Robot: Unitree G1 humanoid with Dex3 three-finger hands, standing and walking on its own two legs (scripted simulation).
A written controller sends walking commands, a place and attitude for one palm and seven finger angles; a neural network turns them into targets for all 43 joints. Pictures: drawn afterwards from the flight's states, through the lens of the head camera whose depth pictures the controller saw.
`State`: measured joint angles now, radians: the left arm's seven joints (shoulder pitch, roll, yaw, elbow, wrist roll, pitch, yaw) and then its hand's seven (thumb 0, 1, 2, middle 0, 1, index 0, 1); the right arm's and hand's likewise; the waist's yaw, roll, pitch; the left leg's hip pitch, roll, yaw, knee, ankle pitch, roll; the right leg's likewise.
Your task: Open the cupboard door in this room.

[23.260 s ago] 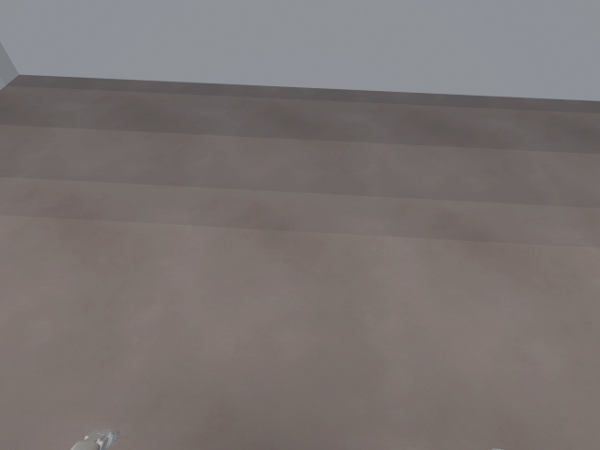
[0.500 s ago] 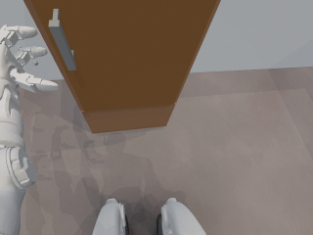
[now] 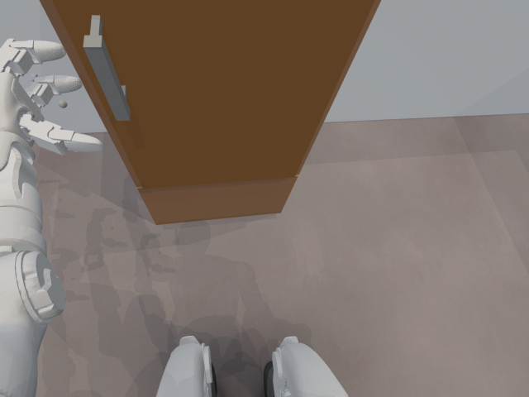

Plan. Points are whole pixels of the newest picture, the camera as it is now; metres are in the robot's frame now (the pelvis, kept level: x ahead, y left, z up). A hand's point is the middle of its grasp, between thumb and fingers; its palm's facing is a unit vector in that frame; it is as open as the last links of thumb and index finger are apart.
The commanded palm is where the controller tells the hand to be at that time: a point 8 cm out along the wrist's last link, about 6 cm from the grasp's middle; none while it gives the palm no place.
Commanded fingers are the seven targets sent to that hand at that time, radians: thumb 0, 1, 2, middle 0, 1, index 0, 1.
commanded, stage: move the hooked fingers beside the handle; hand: left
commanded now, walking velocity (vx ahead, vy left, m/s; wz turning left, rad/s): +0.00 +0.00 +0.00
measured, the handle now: (110, 72) +0.57 +0.19 +0.07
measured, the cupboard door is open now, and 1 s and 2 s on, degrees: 0 0 0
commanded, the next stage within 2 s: slide the fingers in behind the handle in 0.38 s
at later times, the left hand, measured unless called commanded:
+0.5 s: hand (57, 110) +0.50 +0.25 +0.07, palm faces +0.07 -1.00 +0.00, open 14.0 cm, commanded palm +0.48 +0.28 +0.06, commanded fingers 0.00 -0.50 0.30 -0.30 -1.20 -0.30 -1.20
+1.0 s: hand (91, 106) +0.51 +0.21 +0.07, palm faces +0.06 -1.00 -0.01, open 14.0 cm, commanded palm +0.49 +0.24 +0.06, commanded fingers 0.00 -0.50 0.30 -0.30 -1.20 -0.30 -1.20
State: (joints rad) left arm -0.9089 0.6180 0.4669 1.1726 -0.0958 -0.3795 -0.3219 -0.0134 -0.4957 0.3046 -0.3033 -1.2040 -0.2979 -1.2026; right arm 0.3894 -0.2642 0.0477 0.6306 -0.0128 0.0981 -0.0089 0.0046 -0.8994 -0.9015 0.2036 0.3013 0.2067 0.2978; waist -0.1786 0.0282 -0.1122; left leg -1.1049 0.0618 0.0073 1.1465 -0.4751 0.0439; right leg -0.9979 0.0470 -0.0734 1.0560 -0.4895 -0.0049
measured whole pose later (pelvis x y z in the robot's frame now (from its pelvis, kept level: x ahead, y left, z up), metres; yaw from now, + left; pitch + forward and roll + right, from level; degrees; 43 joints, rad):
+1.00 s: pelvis -0.01 +0.00 +0.00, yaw +0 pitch +24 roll -5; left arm -0.92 0.54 0.41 1.19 -0.08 -0.41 -0.23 -0.01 -0.50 0.30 -0.30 -1.20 -0.30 -1.20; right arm 0.38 -0.26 0.05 0.63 -0.02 0.09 0.01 0.00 -0.90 -0.90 0.20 0.30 0.21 0.30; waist -0.18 0.04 -0.12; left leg -1.11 0.06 0.01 1.16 -0.48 0.04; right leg -1.01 0.04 -0.07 1.08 -0.49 -0.01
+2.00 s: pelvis +0.00 -0.01 +0.00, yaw +0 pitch +24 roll -4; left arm -0.93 0.45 0.38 1.21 -0.06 -0.45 -0.11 -0.01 -0.49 0.30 -0.30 -1.20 -0.30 -1.21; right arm 0.38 -0.25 0.03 0.63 -0.03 0.09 0.03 0.00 -0.90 -0.90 0.20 0.30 0.21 0.30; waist -0.19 0.05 -0.13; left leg -1.10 0.06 0.01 1.15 -0.48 0.03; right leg -1.01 0.04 -0.06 1.10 -0.51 -0.02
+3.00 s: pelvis +0.01 -0.01 +0.00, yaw +1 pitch +24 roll -3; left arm -0.91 0.42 0.34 1.18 -0.07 -0.46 -0.08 0.01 0.78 0.83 -0.37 -1.35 -0.35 -1.35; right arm 0.38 -0.25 0.02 0.65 -0.03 0.09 0.03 0.00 -0.90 -0.90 0.20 0.30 0.20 0.30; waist -0.17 0.05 -0.13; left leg -1.08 0.05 0.01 1.14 -0.48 0.02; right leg -0.99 0.04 -0.07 1.09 -0.52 -0.02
